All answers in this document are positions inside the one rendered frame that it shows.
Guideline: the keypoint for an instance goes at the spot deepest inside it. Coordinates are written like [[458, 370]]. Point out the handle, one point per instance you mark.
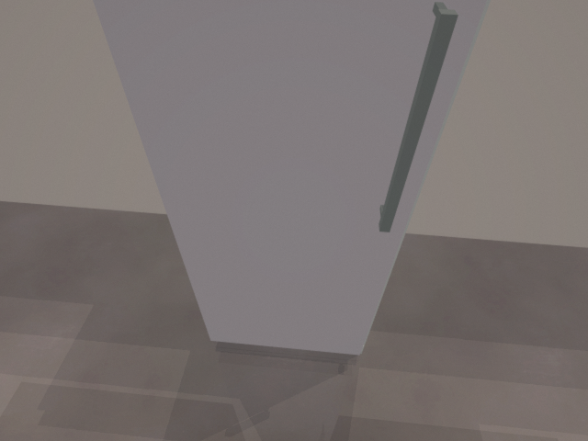
[[445, 21]]

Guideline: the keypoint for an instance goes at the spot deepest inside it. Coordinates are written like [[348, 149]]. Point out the fridge door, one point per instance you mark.
[[272, 128]]

